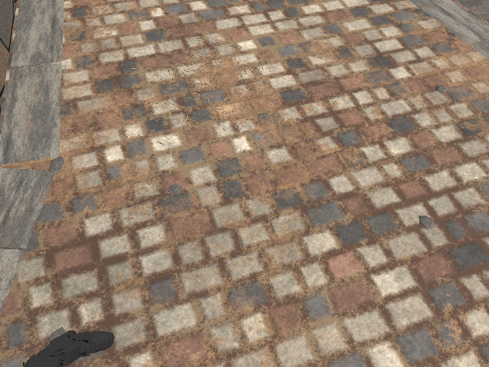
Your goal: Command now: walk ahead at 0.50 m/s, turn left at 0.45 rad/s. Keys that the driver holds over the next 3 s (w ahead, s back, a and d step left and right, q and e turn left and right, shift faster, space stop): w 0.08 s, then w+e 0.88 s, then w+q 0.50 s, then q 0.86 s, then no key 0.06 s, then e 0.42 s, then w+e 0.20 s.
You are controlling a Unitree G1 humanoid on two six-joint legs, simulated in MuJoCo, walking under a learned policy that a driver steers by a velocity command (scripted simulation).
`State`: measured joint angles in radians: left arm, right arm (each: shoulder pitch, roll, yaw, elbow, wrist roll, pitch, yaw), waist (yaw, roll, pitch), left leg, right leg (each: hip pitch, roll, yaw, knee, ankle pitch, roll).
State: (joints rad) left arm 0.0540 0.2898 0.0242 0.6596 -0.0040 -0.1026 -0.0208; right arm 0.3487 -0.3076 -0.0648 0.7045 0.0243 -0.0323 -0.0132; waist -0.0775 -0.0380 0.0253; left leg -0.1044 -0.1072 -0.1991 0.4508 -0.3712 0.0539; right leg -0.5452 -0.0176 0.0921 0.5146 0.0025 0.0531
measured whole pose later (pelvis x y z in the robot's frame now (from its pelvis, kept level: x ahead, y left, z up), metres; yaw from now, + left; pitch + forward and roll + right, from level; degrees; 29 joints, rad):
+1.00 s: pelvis +0.51 -0.09 -0.02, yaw -23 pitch +2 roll +2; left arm 0.06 0.29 0.05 0.59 -0.02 -0.02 -0.05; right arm 0.35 -0.32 -0.08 0.84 0.02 -0.05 -0.01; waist -0.07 -0.02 0.05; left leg 0.04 0.09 0.23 0.53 -0.47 -0.05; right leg -0.52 -0.01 -0.04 0.61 -0.13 -0.10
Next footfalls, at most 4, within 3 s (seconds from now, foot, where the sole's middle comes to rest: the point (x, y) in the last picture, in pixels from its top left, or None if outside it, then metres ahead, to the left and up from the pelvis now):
0.04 right None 0.20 -0.13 -0.77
0.50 left None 0.42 0.10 -0.77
0.98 right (312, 305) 0.62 -0.24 -0.77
1.54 left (264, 203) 0.98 -0.13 -0.77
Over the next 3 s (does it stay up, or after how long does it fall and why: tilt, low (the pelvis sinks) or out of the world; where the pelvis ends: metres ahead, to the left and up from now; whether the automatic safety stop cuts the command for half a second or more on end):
stays up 0.96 -0.23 -0.01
